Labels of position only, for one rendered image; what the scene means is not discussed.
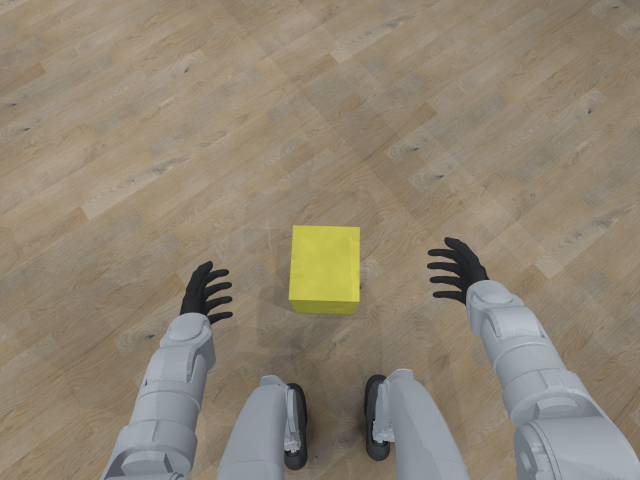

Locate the left robot thigh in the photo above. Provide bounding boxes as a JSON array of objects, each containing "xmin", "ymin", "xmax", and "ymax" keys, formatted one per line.
[{"xmin": 216, "ymin": 384, "xmax": 298, "ymax": 480}]

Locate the robot left hand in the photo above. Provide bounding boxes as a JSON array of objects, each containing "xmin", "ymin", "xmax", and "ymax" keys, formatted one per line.
[{"xmin": 179, "ymin": 261, "xmax": 233, "ymax": 325}]

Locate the robot right hand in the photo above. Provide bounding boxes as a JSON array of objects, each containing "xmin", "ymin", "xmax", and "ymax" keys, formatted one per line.
[{"xmin": 427, "ymin": 237, "xmax": 490, "ymax": 306}]

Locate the robot left foot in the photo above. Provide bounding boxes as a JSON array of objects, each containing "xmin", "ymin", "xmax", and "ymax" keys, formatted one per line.
[{"xmin": 284, "ymin": 383, "xmax": 307, "ymax": 470}]

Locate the left robot forearm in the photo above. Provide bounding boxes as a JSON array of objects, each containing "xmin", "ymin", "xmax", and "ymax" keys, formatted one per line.
[{"xmin": 100, "ymin": 313, "xmax": 216, "ymax": 480}]

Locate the right robot upper arm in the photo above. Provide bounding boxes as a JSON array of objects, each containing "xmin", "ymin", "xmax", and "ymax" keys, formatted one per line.
[{"xmin": 513, "ymin": 416, "xmax": 640, "ymax": 480}]

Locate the carton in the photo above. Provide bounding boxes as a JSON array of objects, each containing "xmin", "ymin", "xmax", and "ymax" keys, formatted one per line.
[{"xmin": 289, "ymin": 225, "xmax": 360, "ymax": 315}]

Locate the right robot forearm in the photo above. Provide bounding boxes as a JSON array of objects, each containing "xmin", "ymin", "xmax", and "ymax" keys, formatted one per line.
[{"xmin": 466, "ymin": 280, "xmax": 640, "ymax": 471}]

